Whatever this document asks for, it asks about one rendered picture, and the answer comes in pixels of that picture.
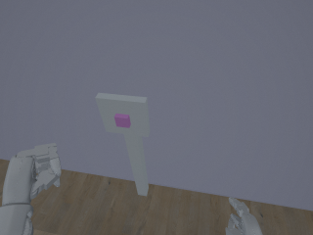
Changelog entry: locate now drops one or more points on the button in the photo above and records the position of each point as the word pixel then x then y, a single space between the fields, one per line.
pixel 122 120

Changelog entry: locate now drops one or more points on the robot right hand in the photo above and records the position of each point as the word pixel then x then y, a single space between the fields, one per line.
pixel 246 223

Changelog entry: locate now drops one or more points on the panel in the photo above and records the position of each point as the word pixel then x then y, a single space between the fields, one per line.
pixel 137 109

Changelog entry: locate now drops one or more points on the robot left hand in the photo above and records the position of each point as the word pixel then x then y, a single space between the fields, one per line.
pixel 23 169

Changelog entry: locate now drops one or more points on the left robot forearm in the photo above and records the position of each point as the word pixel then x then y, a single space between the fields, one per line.
pixel 15 219

